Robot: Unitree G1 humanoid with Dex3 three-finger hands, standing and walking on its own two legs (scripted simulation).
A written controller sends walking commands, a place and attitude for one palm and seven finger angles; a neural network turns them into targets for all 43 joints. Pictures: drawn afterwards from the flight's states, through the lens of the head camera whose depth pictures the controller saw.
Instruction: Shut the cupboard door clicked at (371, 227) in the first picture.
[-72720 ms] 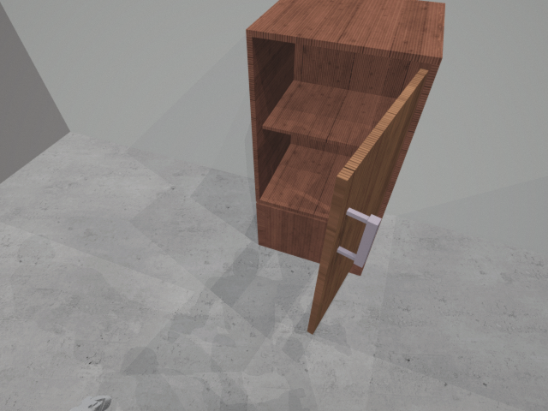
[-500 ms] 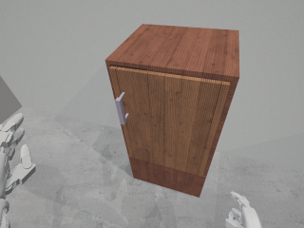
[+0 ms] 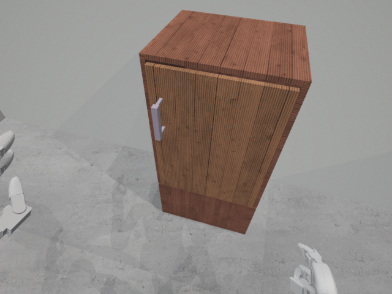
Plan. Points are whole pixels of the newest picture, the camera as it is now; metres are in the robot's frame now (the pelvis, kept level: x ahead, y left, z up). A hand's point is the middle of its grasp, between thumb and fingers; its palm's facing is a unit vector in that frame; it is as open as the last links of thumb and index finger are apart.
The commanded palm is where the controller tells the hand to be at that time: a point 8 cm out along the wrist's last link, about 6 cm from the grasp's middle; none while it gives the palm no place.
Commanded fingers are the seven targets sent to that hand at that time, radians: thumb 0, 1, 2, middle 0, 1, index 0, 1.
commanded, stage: step back with the hand held close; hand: left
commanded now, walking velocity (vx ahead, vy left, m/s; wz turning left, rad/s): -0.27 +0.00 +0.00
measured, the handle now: (159, 119) +0.63 +0.16 -0.03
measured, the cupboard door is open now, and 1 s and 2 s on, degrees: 0 0 0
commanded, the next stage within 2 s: stop stepping back and stand still in 0.62 s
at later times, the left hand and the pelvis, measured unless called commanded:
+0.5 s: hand out of the picture +0.09 +0.27 +0.17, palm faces +0.49 -0.78 -0.40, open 7.5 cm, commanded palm +0.01 +0.31 +0.18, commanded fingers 0.00 0.90 0.90 -0.20 -0.30 -0.20 -0.30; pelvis -0.11 +0.00 -0.02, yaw +4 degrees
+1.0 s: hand out of the picture -0.09 +0.33 +0.19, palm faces +0.47 -0.82 -0.32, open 7.5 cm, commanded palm -0.16 +0.36 +0.18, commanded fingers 0.00 0.90 0.90 -0.20 -0.30 -0.20 -0.30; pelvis -0.29 +0.06 +0.00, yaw +2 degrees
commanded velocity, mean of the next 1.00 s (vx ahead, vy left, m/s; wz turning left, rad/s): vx -0.16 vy -0.05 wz -0.06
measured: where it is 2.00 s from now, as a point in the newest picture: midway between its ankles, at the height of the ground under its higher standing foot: outside the picture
